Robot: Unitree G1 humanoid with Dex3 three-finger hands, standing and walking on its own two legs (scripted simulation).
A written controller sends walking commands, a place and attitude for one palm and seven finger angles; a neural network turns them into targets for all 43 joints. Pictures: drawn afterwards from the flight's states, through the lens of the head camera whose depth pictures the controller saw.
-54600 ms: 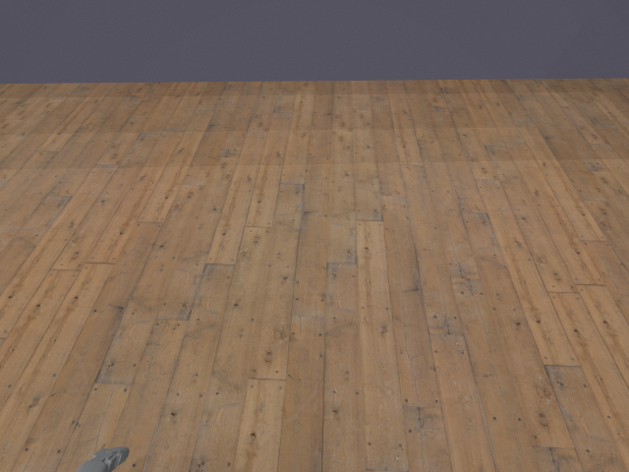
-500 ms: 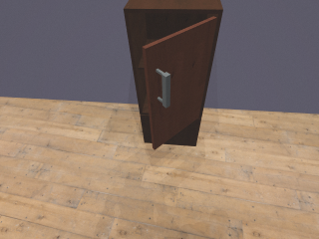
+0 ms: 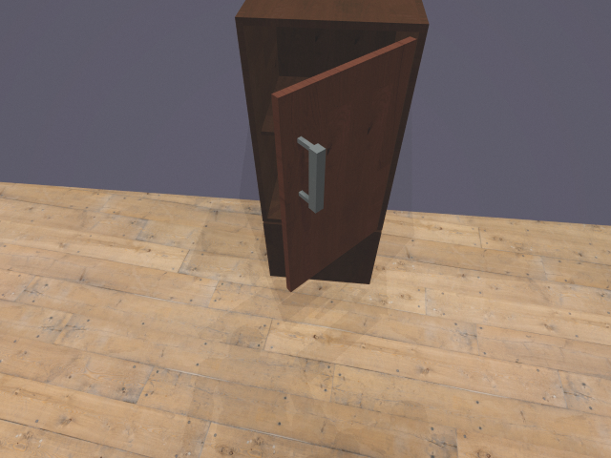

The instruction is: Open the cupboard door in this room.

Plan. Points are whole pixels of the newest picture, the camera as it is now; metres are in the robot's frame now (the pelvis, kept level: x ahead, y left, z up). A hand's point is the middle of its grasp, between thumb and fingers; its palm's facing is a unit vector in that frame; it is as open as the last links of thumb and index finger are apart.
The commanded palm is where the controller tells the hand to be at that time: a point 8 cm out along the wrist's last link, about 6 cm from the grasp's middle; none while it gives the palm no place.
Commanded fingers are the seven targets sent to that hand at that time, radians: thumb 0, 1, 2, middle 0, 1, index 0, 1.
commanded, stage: look to check the result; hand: left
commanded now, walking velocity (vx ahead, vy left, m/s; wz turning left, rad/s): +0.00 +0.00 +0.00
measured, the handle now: (309, 175) +0.62 +0.03 +0.00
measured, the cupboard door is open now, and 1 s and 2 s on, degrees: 47 47 47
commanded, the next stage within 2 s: walk to a spot facing it in 0.42 s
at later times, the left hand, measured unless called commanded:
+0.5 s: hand out of the picture +0.04 +0.19 -0.17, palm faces +0.02 -0.97 -0.25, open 7.4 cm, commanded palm none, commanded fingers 0.00 0.90 0.90 -0.20 -0.30 -0.20 -0.30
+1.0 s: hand out of the picture +0.10 +0.18 -0.18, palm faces -0.11 -0.96 -0.24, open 7.4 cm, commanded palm none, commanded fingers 0.00 0.90 0.90 -0.20 -0.30 -0.20 -0.30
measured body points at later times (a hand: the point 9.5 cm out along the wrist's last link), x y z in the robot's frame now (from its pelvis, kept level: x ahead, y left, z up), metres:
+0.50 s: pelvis +0.01 -0.01 +0.00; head +0.02 -0.02 +0.45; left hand +0.04 +0.24 -0.15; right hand +0.03 -0.25 -0.16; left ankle -0.02 +0.10 -0.75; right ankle +0.02 -0.08 -0.75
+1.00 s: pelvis +0.01 -0.01 -0.01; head +0.05 -0.04 +0.43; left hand +0.10 +0.23 -0.16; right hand -0.02 -0.26 -0.17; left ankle -0.02 +0.10 -0.75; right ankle -0.02 -0.10 -0.71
